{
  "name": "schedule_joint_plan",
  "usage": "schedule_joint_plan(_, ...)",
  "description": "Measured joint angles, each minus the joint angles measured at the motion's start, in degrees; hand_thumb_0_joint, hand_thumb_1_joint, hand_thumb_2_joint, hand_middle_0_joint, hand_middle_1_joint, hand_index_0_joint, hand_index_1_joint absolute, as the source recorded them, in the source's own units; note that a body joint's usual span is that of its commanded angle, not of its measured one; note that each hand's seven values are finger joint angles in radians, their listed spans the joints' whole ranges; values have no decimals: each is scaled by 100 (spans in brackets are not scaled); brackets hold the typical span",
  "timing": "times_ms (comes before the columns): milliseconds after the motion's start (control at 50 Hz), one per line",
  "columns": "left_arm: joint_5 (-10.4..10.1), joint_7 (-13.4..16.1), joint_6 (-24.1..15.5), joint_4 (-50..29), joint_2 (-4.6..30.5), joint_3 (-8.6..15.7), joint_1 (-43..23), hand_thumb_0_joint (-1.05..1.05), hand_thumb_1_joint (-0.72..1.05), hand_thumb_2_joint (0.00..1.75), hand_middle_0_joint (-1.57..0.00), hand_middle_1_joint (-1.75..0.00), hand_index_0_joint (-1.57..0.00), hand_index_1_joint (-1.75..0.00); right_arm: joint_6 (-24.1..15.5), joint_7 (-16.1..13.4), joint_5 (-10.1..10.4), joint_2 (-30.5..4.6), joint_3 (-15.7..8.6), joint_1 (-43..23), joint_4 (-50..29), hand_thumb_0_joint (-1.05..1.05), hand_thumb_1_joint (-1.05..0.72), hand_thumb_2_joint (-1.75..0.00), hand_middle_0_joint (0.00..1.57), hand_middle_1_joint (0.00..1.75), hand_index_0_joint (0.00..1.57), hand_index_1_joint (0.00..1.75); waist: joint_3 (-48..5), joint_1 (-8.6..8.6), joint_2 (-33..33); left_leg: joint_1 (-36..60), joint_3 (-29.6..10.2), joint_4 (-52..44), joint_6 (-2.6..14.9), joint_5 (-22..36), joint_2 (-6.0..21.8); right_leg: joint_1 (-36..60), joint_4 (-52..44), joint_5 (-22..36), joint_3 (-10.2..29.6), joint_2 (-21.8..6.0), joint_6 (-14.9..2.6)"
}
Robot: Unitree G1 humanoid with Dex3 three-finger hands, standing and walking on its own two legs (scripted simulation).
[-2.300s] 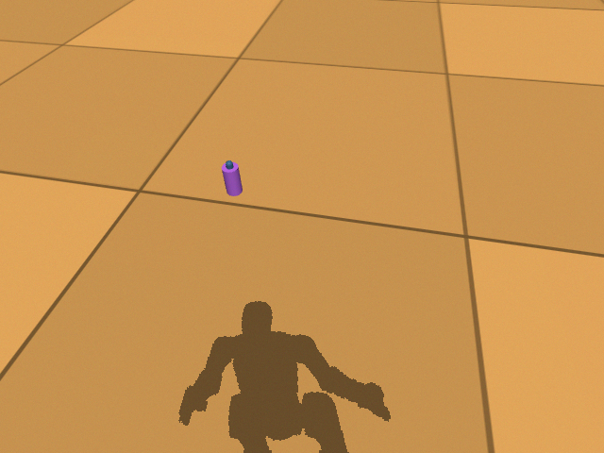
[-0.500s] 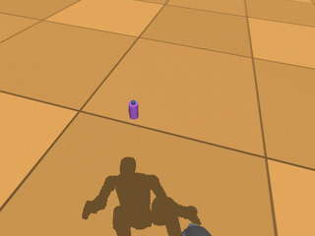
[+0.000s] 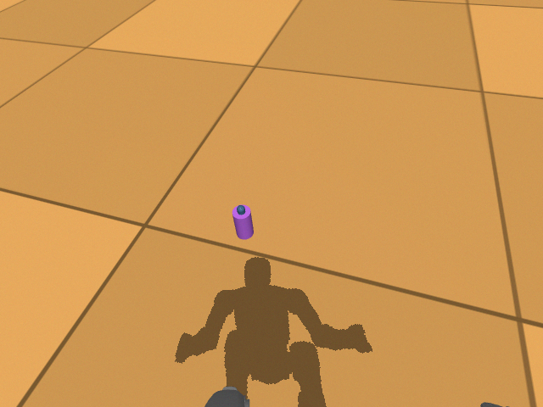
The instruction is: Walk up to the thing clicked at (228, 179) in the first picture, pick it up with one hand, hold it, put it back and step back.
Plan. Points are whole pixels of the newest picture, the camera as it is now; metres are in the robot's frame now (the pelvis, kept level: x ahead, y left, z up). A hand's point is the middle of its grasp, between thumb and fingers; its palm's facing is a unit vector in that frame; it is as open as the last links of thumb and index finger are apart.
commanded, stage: walk up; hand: left
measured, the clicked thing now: (242, 220) +0.97 +0.19 -0.68
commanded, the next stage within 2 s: none
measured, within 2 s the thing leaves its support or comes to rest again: neither
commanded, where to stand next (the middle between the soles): +0.64 -0.03 m, yaw +1 degrees
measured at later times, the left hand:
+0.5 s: hand (146, 332) +0.29 +0.27 -0.15, palm faces -0.08 -0.94 -0.34, open 7.4 cm
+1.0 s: hand (176, 276) +0.41 +0.24 -0.15, palm faces +0.01 -0.93 -0.36, open 7.4 cm
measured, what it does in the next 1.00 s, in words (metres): walks ahead: left foot, then right foot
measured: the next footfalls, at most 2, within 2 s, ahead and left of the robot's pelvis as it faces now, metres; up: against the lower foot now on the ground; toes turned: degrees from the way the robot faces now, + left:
left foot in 0.14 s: +0.24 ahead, +0.15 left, +0.00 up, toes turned +6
right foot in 0.58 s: +0.40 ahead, -0.16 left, +0.00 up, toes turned -5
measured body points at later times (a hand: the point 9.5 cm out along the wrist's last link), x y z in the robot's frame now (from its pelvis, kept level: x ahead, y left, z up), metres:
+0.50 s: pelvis +0.22 +0.00 -0.01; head +0.24 +0.01 +0.44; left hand +0.29 +0.32 -0.12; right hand +0.26 -0.32 -0.11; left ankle +0.20 +0.14 -0.74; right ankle +0.33 -0.16 -0.71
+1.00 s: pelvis +0.39 -0.04 -0.01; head +0.41 -0.03 +0.44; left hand +0.40 +0.28 -0.12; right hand +0.48 -0.36 -0.12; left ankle +0.50 +0.09 -0.73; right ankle +0.36 -0.16 -0.74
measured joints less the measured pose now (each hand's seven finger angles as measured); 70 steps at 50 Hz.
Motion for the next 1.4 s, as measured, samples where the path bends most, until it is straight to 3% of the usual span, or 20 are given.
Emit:
schedule_joint_plan(60,48,-42,4,-55,106,18,141,1,90,89,-21,-30,-21,-30,14,72,-44,-10,-41,-45,39,0,-90,-90,20,30,20,30,-7,80,9,-14,222,-1162,-79,451,135,199,44,-291,-90,61,47)
schedule_joint_plan(140,51,-67,33,-102,291,54,351,1,90,89,-21,-31,-21,-30,-34,100,-86,65,-41,-27,158,0,-90,-90,20,30,20,30,-82,232,-144,450,439,-2152,30,790,20,354,505,-945,-115,31,168)
schedule_joint_plan(180,46,-18,88,-48,399,87,409,1,90,89,-21,-30,-21,-30,-114,65,-149,200,-30,-93,181,0,-90,-90,20,30,20,30,-36,253,-509,542,639,-1923,59,606,-209,189,1267,-1324,15,-268,92)
schedule_joint_plan(240,5,69,210,74,297,34,466,1,90,89,-20,-30,-21,-30,-215,27,-135,242,15,-123,-12,0,-90,-90,20,30,21,30,-1,128,-468,679,702,-1628,117,148,-125,-643,3210,-1480,393,-38,-10)
schedule_joint_plan(300,-9,60,220,158,325,-20,450,1,90,89,-20,-30,-21,-30,-240,-39,-32,347,90,-16,-103,0,-90,-90,20,30,21,30,4,-13,-517,1161,739,-2020,68,116,-92,-1359,3967,-1081,591,-28,9)
schedule_joint_plan(440,-8,-94,196,9,377,61,248,1,90,89,-20,-30,-21,-30,-203,-45,-1,244,141,401,-45,0,-90,-90,20,30,21,30,-8,-80,-546,1993,825,-2555,-20,-108,-119,-2103,2601,-324,553,-645,276)
schedule_joint_plan(540,45,-183,167,26,324,102,83,1,90,89,-20,-30,-21,-30,-135,-25,-7,-2,72,564,10,0,-90,-90,20,30,21,30,-74,-198,-325,2257,814,-2289,-172,-617,-27,-1874,1353,356,336,-729,222)
schedule_joint_plan(580,60,-186,86,15,339,134,91,1,90,89,-20,-30,-21,-30,-72,-38,-4,-85,41,640,43,0,-90,-90,20,30,21,30,-176,-204,-210,2237,758,-1861,-178,-1017,76,-1591,1072,499,247,-623,228)
schedule_joint_plan(620,92,-127,-5,1,249,173,17,1,90,89,-20,-30,-21,-30,16,-83,0,-155,-3,611,151,1,-90,-90,20,30,21,30,-154,-182,107,1947,436,-863,56,-1310,278,-1527,1425,209,40,-424,274)
schedule_joint_plan(680,42,-64,-85,-106,160,112,40,1,90,89,-20,-30,-21,-30,141,-114,-6,-109,52,484,306,1,-90,-90,20,30,20,30,-179,-13,110,1226,230,738,141,-1313,-102,-1335,1499,-58,36,-448,207)
schedule_joint_plan(720,-4,-21,-98,-119,74,53,114,1,90,89,-21,-30,-21,-30,135,-90,41,-113,76,356,332,1,-90,-90,20,30,20,30,-169,57,163,795,219,1101,164,-1007,-211,-1068,1158,15,32,-417,197)
schedule_joint_plan(880,5,44,-93,-94,99,-10,479,1,90,89,-21,-31,-21,-30,107,83,-17,-27,60,139,179,0,-90,-90,20,30,20,30,-108,128,153,26,197,-333,7,-88,-36,-343,230,93,-74,-192,108)
schedule_joint_plan(1000,29,45,-65,-162,256,3,611,1,90,89,-21,-31,-21,-30,113,138,-75,31,27,114,262,0,-90,-90,20,30,20,30,-86,201,-43,419,353,-1748,49,286,-23,-117,501,-430,-206,-202,244)
schedule_joint_plan(1040,25,55,-22,-144,318,-1,634,1,90,89,-21,-31,-21,-30,49,124,-82,61,12,109,261,0,-90,-90,20,30,20,30,-109,169,-181,676,444,-2051,90,563,-139,-116,843,-759,-229,-318,321)
schedule_joint_plan(1080,13,93,52,-86,348,10,591,1,90,89,-21,-31,-21,-30,-38,87,-114,134,15,44,213,0,-90,-90,20,30,20,30,-43,169,-466,772,626,-1865,121,386,-331,-336,1656,-996,-35,-548,184)
schedule_joint_plan(1140,21,139,161,30,252,-62,509,1,90,89,-21,-30,-21,-30,-126,44,-37,144,35,53,33,0,-90,-90,20,30,21,30,-52,31,-375,924,609,-1734,213,91,-260,-1009,3276,-1326,195,-298,72)
schedule_joint_plan(1180,9,129,175,57,284,-84,440,1,90,89,-21,-30,-21,-30,-141,0,-4,208,81,100,-23,0,-90,-90,20,30,21,30,-53,-42,-412,1168,611,-1969,201,113,-252,-1397,3706,-1119,320,-257,52)
schedule_joint_plan(1240,-24,95,158,13,350,-39,300,1,90,89,-21,-30,-21,-30,-188,-35,28,254,155,248,-53,0,-90,-90,20,30,21,30,-26,-104,-509,1488,606,-2315,164,173,-310,-1814,3570,-704,478,-398,94)
schedule_joint_plan(1340,-6,25,163,16,349,15,201,1,90,89,-20,-30,-21,-30,-98,-32,-6,174,159,421,-21,0,-90,-90,20,30,21,30,-35,-139,-483,1848,689,-2519,170,33,-346,-2068,2583,-225,457,-679,284)
schedule_joint_plan(1400,15,39,155,106,301,14,138,1,90,89,-20,-30,-21,-30,-25,-47,-26,73,136,468,1,0,-90,-90,20,30,21,30,-42,-207,-337,1897,689,-2385,103,-160,-312,-1938,1848,8,366,-681,317)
